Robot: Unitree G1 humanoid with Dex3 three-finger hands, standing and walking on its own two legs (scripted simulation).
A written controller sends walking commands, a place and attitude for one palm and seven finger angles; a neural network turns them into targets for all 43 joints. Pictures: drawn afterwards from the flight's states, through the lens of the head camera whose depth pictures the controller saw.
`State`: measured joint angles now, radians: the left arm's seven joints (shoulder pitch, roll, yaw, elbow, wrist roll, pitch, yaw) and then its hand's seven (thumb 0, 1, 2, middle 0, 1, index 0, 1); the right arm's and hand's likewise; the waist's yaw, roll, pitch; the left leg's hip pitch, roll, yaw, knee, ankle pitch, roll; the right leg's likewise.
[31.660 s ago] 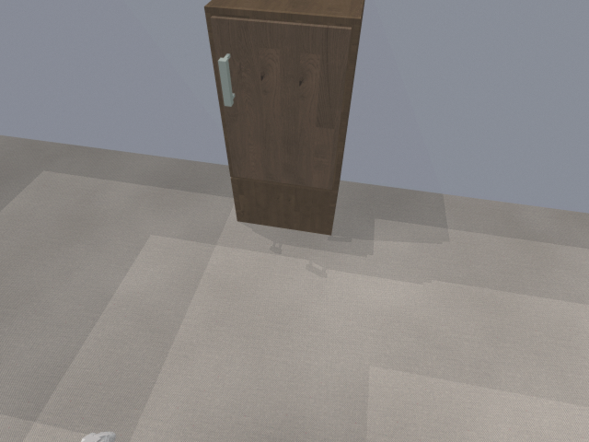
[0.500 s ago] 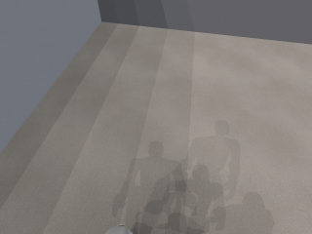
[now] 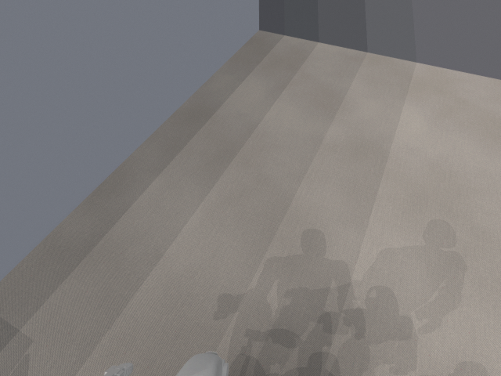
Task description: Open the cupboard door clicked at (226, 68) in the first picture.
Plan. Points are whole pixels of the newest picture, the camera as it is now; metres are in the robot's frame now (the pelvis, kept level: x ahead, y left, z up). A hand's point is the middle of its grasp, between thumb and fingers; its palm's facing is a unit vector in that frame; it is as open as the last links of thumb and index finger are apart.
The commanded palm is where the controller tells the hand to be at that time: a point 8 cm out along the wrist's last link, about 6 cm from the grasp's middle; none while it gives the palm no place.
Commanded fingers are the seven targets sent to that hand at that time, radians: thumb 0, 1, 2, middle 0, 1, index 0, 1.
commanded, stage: turn to face it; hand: left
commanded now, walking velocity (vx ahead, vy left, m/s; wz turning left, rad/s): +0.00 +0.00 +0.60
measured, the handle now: out of the picture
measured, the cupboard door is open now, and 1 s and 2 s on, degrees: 45 45 45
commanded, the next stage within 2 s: none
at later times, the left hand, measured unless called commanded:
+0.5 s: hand out of the picture +0.07 +0.21 -0.15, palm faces +0.33 -0.90 -0.28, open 7.4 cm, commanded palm none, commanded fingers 0.00 0.90 0.90 -0.20 -0.30 -0.20 -0.30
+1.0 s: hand out of the picture -0.01 +0.19 -0.17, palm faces +0.60 -0.76 -0.24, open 7.4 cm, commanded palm none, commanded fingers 0.00 0.90 0.90 -0.20 -0.30 -0.20 -0.30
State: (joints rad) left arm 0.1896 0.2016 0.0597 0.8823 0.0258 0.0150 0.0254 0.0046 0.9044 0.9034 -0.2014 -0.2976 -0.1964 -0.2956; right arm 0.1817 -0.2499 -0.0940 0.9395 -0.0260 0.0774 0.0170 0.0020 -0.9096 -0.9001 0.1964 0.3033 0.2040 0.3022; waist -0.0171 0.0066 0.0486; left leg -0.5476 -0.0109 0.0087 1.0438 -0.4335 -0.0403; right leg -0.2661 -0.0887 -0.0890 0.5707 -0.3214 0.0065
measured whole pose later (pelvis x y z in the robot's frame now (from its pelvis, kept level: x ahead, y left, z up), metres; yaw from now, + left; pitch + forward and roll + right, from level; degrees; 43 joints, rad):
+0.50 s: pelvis +0.04 -0.03 +0.00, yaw +19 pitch +1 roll +0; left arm 0.15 0.25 0.06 0.84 0.01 0.03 0.00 0.01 0.91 0.90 -0.20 -0.30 -0.20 -0.30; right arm 0.16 -0.23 -0.06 0.90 -0.03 0.06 0.01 0.00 -0.90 -0.90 0.20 0.30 0.21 0.30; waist -0.01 0.02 0.09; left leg -0.34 0.01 -0.09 0.58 -0.27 -0.03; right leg -0.37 -0.05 -0.03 0.70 -0.37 0.07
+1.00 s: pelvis +0.05 -0.03 +0.00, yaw +37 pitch +2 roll -1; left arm 0.16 0.26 0.07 0.90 0.01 0.06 0.01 0.01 0.90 0.90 -0.20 -0.30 -0.20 -0.30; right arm 0.16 -0.21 -0.04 0.89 -0.03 0.03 0.00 0.00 -0.91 -0.90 0.20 0.30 0.21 0.30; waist 0.00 -0.05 0.10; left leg -0.31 -0.01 0.00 0.54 -0.26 0.03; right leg -0.49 -0.09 -0.02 1.08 -0.44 0.09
